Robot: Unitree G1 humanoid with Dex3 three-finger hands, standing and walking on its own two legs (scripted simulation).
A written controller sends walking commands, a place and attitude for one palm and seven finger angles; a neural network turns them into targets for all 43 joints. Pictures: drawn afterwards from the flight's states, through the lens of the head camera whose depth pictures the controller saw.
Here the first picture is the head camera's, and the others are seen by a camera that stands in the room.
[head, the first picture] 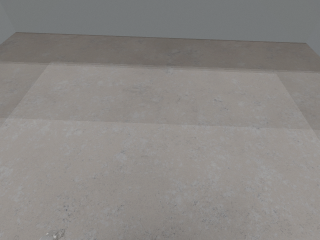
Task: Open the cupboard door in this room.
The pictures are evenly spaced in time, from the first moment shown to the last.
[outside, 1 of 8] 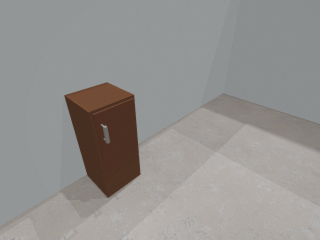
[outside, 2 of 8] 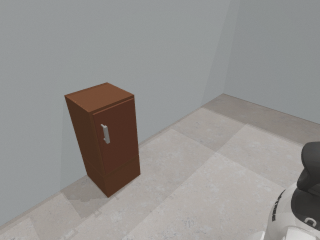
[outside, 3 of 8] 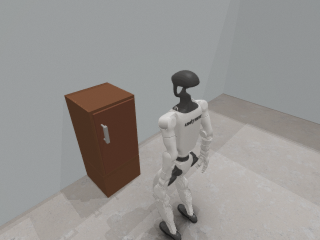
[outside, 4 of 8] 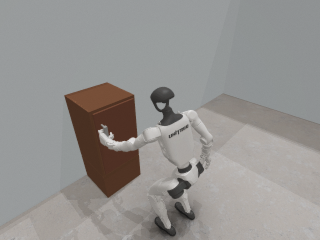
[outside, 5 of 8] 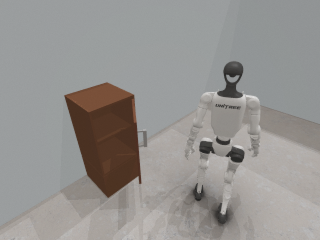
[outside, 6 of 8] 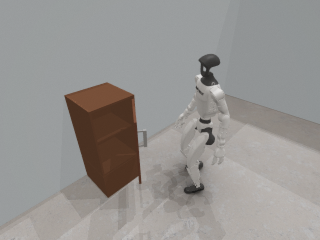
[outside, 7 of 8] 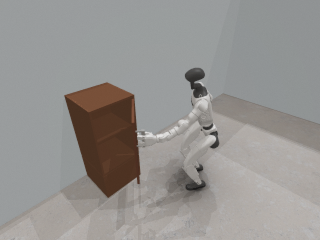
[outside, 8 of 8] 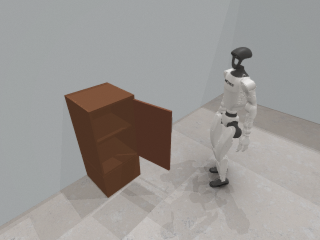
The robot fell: no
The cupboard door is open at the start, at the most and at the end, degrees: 0 100 100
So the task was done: yes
